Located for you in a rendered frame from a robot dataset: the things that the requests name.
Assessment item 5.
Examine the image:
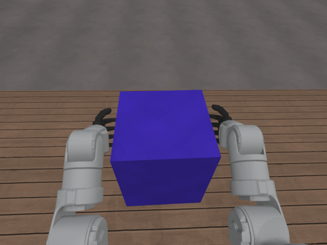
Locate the left robot hand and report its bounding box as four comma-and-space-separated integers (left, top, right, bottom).
92, 108, 116, 147

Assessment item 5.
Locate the robot left forearm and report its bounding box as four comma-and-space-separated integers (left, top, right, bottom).
46, 125, 109, 245

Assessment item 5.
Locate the right robot upper arm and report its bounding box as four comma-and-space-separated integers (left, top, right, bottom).
228, 205, 308, 245

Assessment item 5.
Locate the carton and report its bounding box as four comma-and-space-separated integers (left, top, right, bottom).
110, 90, 221, 206

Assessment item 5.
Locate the left robot upper arm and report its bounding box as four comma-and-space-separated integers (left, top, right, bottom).
47, 214, 108, 245

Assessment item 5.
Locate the robot right forearm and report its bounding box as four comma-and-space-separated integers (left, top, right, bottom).
219, 120, 290, 241

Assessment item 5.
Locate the right robot hand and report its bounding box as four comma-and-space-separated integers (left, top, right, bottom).
209, 105, 232, 143

